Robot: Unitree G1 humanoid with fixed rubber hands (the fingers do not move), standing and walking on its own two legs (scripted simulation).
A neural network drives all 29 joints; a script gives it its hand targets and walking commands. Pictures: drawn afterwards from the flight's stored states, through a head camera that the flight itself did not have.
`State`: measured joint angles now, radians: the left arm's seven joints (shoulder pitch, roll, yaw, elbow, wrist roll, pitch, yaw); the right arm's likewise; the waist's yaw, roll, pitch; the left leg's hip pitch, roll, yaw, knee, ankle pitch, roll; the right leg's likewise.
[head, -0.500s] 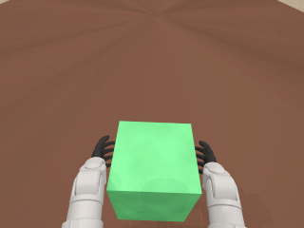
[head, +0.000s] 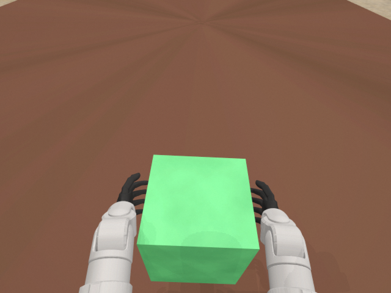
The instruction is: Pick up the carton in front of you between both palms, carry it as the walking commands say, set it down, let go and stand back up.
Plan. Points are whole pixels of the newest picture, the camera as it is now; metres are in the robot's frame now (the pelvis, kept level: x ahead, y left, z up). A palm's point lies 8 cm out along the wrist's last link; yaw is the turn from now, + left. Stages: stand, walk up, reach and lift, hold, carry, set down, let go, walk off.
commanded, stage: carry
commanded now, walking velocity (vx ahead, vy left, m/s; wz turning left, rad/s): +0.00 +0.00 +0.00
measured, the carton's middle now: (196, 222) +0.32 +0.01 -0.03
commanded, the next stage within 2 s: hold in 0.78 s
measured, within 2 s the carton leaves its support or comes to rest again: neither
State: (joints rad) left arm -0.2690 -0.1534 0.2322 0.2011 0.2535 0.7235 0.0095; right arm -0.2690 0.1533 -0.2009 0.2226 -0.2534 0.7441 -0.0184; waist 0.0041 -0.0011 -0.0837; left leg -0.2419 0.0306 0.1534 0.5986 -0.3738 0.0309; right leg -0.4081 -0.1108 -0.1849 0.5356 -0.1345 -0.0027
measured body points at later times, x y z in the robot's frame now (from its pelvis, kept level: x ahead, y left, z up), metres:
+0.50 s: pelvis +0.00 +0.01 +0.00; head -0.03 +0.01 +0.45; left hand +0.31 +0.16 +0.04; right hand +0.31 -0.14 +0.04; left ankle -0.03 +0.09 -0.73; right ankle +0.09 -0.13 -0.73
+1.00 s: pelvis +0.00 -0.01 +0.01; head -0.01 -0.02 +0.46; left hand +0.29 +0.18 +0.05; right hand +0.32 -0.12 +0.04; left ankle -0.03 +0.09 -0.73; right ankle +0.09 -0.14 -0.73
